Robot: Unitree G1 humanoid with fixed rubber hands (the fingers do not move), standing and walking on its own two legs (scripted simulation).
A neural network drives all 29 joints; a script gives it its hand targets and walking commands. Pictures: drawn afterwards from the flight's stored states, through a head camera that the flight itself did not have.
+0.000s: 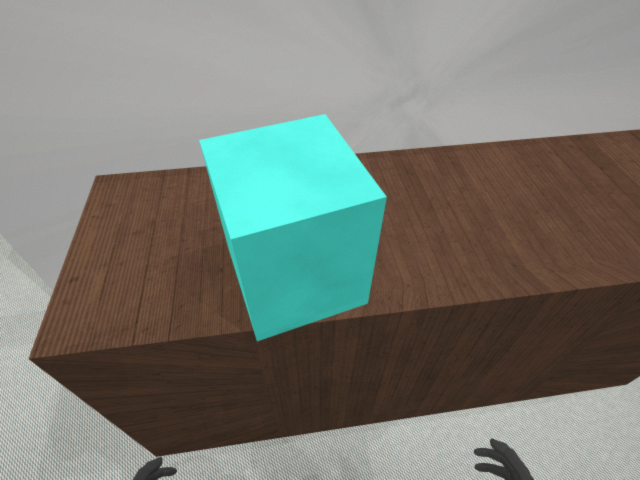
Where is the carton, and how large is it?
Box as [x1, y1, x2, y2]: [199, 114, 386, 340]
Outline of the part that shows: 325,114 199,140 229,251 257,340 367,303 386,196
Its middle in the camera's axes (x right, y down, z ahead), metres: -0.05 -0.02 +0.62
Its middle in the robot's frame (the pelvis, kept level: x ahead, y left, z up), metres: +0.49 +0.05 +0.02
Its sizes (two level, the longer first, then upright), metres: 0.210 0.200 0.250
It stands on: a pedestal, 0.64 m high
